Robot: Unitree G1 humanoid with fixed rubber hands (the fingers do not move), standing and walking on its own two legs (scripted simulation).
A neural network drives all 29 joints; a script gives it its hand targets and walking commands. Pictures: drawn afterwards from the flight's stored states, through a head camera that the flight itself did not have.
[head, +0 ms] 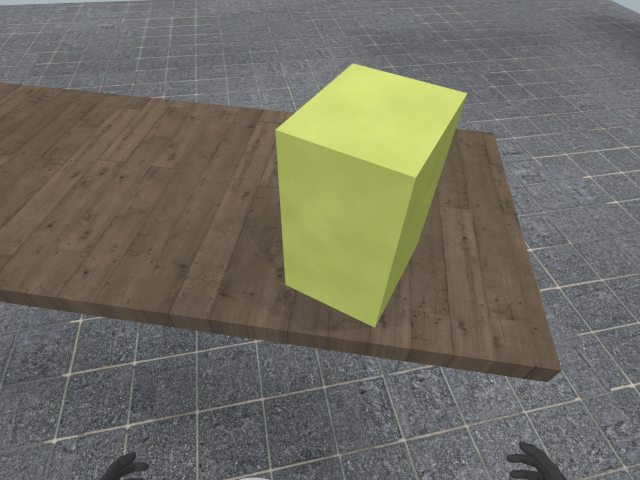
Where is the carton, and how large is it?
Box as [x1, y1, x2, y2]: [275, 64, 466, 327]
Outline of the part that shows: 351,64 275,130 285,284 374,327 417,243 466,93 372,68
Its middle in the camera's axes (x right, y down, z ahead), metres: +0.07 -0.06 +0.57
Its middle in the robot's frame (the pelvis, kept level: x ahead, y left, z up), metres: +0.47 -0.05 +0.09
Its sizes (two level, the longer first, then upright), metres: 0.199 0.163 0.293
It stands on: a table, 0.70 m high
